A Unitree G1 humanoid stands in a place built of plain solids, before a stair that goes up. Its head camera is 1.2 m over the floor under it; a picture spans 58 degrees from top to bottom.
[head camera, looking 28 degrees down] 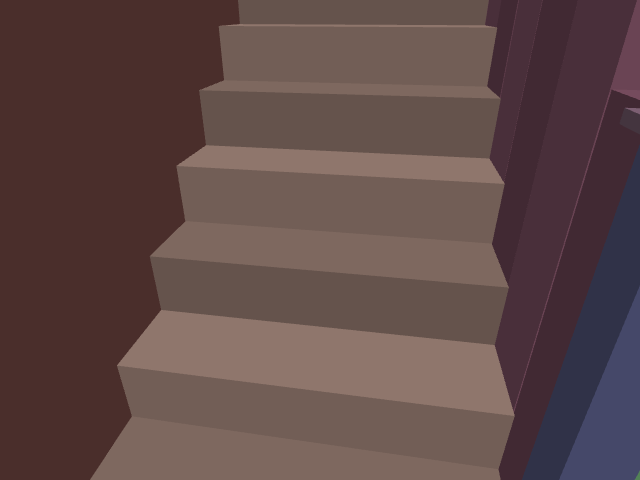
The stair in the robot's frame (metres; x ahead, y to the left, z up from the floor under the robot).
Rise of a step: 0.19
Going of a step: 0.24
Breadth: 0.99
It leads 9 degrees to the right of straight ahead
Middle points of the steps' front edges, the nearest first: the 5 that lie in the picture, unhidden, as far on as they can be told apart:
0.76 0.04 0.38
1.00 0.00 0.57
1.23 -0.03 0.77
1.47 -0.07 0.96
1.71 -0.11 1.15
